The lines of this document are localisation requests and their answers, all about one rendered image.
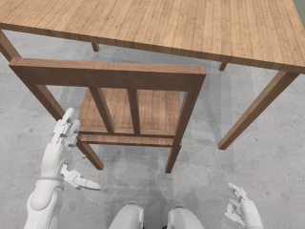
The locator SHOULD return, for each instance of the right robot hand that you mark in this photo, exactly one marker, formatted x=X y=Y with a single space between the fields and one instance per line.
x=246 y=215

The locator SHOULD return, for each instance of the table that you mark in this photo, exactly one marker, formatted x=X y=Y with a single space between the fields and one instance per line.
x=265 y=34

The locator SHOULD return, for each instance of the left robot hand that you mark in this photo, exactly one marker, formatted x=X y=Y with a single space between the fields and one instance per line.
x=58 y=151

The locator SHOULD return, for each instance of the chair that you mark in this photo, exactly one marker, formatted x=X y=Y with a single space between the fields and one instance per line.
x=127 y=104

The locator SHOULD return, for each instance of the robot left forearm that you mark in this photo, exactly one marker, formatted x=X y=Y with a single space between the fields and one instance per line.
x=44 y=204

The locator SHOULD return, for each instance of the left robot shin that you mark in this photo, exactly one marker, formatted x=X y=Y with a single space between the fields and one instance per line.
x=133 y=203

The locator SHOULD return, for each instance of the robot right thigh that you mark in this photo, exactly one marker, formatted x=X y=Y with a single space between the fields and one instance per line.
x=181 y=218

